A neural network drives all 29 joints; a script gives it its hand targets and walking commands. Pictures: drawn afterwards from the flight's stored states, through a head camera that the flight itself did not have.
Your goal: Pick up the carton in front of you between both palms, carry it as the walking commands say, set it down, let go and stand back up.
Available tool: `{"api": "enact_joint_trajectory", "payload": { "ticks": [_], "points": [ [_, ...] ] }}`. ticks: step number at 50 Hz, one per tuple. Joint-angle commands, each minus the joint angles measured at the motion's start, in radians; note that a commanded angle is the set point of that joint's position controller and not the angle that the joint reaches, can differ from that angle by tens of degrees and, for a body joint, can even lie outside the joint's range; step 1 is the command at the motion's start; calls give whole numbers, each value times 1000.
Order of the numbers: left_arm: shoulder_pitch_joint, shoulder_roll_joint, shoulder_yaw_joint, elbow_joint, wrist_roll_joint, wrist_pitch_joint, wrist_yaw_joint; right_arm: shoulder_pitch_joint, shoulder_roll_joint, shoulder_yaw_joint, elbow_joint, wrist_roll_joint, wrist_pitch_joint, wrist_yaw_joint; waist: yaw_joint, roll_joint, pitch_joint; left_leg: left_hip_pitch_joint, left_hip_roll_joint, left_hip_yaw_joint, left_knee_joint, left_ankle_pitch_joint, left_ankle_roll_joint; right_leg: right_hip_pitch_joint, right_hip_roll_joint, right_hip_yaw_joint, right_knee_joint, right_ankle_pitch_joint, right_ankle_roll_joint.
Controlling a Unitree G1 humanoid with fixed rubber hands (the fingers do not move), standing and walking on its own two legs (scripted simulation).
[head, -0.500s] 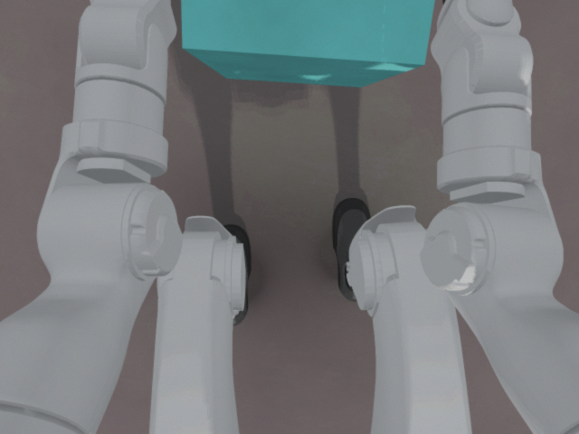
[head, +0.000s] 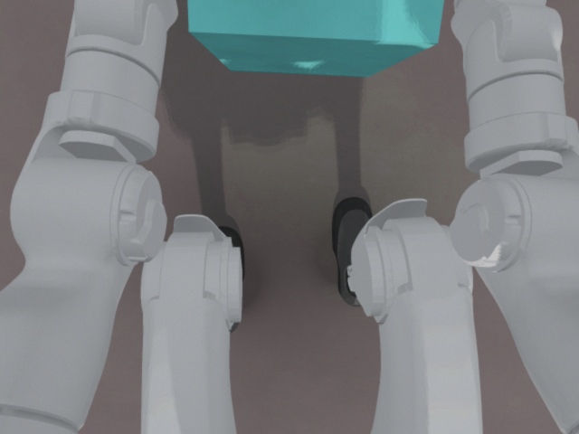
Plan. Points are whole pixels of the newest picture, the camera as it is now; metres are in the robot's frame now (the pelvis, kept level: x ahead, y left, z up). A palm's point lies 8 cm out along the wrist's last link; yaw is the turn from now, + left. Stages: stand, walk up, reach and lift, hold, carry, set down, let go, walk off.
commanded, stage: set down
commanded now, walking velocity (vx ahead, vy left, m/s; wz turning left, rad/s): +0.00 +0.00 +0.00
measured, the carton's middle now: out of the picture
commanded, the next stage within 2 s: none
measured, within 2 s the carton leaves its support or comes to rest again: rests again in 0.06 s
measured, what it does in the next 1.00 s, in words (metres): stands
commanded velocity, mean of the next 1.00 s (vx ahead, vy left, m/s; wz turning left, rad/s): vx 0.00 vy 0.00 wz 0.00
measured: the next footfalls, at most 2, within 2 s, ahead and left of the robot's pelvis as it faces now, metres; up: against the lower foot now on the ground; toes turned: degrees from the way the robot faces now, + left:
none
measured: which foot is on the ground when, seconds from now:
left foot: down 0.00-1.00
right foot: down 0.00-1.00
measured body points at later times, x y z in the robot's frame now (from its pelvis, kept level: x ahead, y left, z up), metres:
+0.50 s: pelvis -0.01 +0.00 -0.01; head +0.37 +0.00 +0.21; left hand +0.58 +0.10 -0.19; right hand +0.55 -0.22 -0.18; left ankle +0.08 +0.11 -0.34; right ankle +0.12 -0.13 -0.34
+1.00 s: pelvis +0.00 +0.00 -0.01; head +0.38 -0.01 +0.20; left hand +0.60 +0.15 -0.19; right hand +0.55 -0.25 -0.20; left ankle +0.08 +0.11 -0.34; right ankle +0.12 -0.13 -0.34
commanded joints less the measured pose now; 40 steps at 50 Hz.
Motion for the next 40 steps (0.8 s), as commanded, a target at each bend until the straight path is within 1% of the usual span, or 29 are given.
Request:
{"api": "enact_joint_trajectory", "payload": {
  "ticks": [1,5,12,13,17,27,32,34,35,36,37,38,39,40],
  "points": [
    [-572,-891,-277,-142,-88,-52,-262,-561,856,320,-85,102,-27,270,-48,110,-1127,528,-41,56,-193,386,12,613,73,-126,-77,368,-34],
    [-544,-865,-235,-94,-58,-45,-275,-555,839,287,-35,79,-22,280,-37,88,-1001,447,-40,55,-193,315,20,592,75,-117,-76,313,-38],
    [-458,-818,-184,-23,-12,-37,-294,-519,820,262,19,64,-24,291,-9,55,-837,377,-32,49,-182,266,32,577,81,-93,-70,280,-41],
    [-447,-811,-176,-14,-3,-35,-296,-511,816,259,29,62,-24,289,-1,53,-813,368,-32,50,-181,260,33,573,82,-91,-70,274,-41],
    [-405,-781,-148,10,34,-22,-310,-472,779,226,63,45,-17,289,10,69,-714,351,-27,48,-183,214,36,538,84,-82,-71,218,-46],
    [-316,-685,-75,65,111,9,-321,-399,673,145,137,-5,-4,289,16,89,-536,374,-19,33,-193,141,40,465,83,-88,-66,106,-55],
    [-316,-617,-66,66,126,5,-311,-382,609,110,150,-18,-14,276,10,88,-511,413,-11,29,-192,135,31,479,76,-99,-57,90,-45],
    [-319,-540,-55,46,132,-9,-292,-358,540,81,151,-26,-31,257,12,87,-512,442,-5,25,-190,158,17,502,69,-103,-51,105,-34],
    [-315,-476,-43,42,137,-18,-276,-340,476,57,151,-34,-44,240,6,87,-524,462,0,24,-189,172,10,520,66,-106,-50,118,-29],
    [-294,-364,-16,37,144,-31,-248,-310,363,19,154,-46,-59,213,4,88,-538,479,5,26,-188,186,1,536,59,-111,-48,128,-22],
    [-264,-169,31,26,153,-50,-199,-256,165,-41,150,-64,-82,162,-2,87,-563,495,12,26,-187,203,-8,560,51,-120,-44,139,-14],
    [-268,-17,45,-2,138,-71,-150,-244,1,-55,140,-52,-109,113,-6,86,-615,526,17,22,-186,234,-14,582,47,-123,-44,169,-8],
    [-273,160,50,-21,116,-96,-97,-236,-187,-66,132,-34,-141,56,-16,88,-676,554,21,18,-177,274,-22,599,42,-126,-40,210,-3],
    [-334,213,24,-32,72,-112,-65,-284,-239,-41,131,5,-164,20,-23,90,-760,586,26,6,-165,330,-28,626,38,-117,-32,271,-4]
  ]
}}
